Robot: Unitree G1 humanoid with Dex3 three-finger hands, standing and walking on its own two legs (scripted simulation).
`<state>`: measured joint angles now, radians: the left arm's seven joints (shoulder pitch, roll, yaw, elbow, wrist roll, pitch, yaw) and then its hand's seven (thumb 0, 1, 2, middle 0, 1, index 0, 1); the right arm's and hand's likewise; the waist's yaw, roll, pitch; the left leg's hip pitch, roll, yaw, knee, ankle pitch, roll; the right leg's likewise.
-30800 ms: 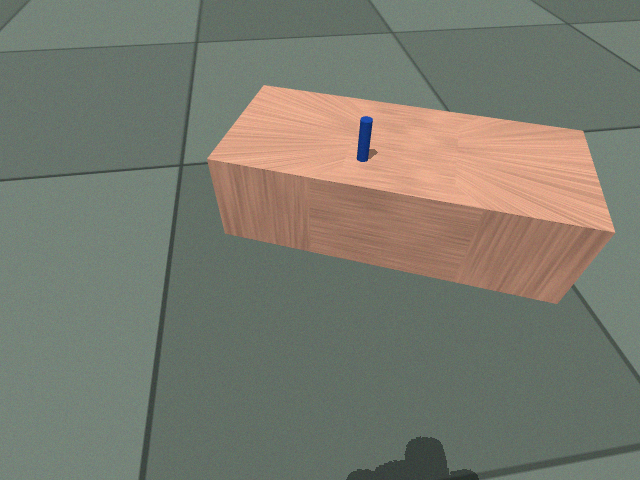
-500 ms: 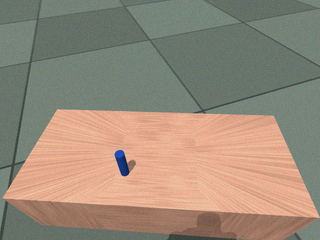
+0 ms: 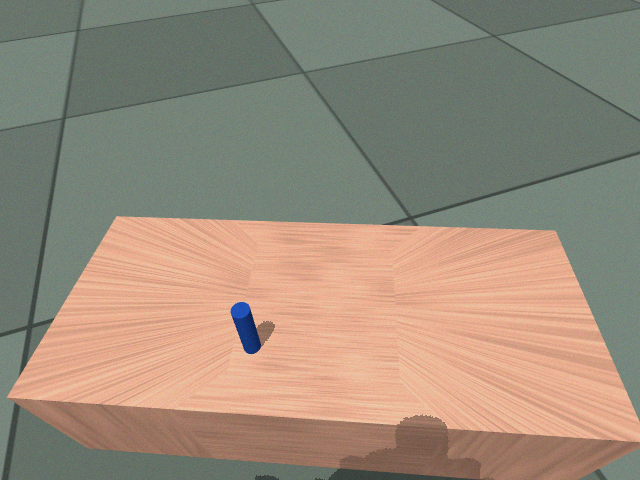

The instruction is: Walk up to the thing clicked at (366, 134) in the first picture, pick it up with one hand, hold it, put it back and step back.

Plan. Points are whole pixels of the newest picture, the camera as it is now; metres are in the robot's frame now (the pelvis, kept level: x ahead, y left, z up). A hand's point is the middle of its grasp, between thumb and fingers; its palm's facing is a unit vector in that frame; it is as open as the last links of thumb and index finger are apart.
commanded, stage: stand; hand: left
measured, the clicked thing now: (246, 329) +0.51 +0.20 -0.31
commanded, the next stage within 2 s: none
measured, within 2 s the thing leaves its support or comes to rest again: neither
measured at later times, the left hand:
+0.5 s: hand out of the picture +0.07 +0.25 -0.15, palm faces +0.01 -0.93 -0.36, open 7.5 cm
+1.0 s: hand out of the picture +0.07 +0.25 -0.15, palm faces +0.01 -0.93 -0.36, open 7.4 cm
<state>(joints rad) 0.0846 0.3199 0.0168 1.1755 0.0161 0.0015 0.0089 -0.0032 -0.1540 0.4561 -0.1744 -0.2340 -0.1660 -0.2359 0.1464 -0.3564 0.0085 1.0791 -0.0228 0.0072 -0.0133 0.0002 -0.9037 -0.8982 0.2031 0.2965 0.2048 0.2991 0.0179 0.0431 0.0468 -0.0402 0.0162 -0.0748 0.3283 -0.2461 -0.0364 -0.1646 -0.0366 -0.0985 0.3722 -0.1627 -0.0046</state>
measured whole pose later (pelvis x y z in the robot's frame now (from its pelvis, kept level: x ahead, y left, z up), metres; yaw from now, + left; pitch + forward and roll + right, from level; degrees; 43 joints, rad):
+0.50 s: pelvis +0.00 +0.00 +0.00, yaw +0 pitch -2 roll +0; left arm 0.10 0.33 0.02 1.17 0.02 0.00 0.00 0.00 0.89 0.90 -0.21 -0.30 -0.20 -0.30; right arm 0.16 -0.35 0.00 1.09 -0.02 0.01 0.00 0.00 -0.90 -0.90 0.20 0.30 0.20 0.30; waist 0.01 0.03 0.05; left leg -0.04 0.03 -0.07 0.33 -0.25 -0.04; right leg -0.16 -0.02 -0.10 0.36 -0.16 -0.01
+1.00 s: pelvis +0.00 +0.00 +0.00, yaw -1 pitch -3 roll +0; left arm 0.10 0.33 0.02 1.16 0.01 -0.01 0.00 0.00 0.90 0.90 -0.21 -0.30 -0.20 -0.30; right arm 0.15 -0.35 0.00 1.09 -0.02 0.01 0.00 0.00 -0.90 -0.90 0.20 0.30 0.21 0.30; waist 0.01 0.03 0.05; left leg -0.04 0.03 -0.07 0.32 -0.25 -0.04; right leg -0.16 -0.02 -0.09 0.36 -0.16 -0.01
